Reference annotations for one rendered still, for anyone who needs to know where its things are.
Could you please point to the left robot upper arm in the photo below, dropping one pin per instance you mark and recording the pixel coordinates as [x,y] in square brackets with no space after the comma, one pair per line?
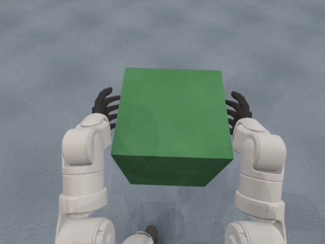
[87,231]

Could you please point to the robot left forearm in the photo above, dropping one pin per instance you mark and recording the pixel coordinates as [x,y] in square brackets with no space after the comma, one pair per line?
[82,152]

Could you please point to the left robot hand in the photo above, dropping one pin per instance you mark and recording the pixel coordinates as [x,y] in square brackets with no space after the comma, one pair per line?
[102,102]

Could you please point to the left robot shin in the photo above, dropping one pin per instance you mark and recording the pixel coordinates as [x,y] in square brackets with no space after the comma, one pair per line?
[144,233]

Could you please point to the robot right forearm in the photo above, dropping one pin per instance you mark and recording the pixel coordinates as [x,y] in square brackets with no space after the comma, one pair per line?
[262,171]

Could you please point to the right robot upper arm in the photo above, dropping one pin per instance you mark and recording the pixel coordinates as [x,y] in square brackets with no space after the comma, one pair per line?
[248,232]

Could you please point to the left robot foot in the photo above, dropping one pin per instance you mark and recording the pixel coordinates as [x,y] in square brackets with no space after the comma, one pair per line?
[152,231]

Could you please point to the carton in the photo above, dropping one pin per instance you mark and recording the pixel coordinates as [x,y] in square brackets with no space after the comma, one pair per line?
[172,127]

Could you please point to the right robot hand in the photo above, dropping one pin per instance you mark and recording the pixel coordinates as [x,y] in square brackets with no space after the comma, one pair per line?
[242,109]

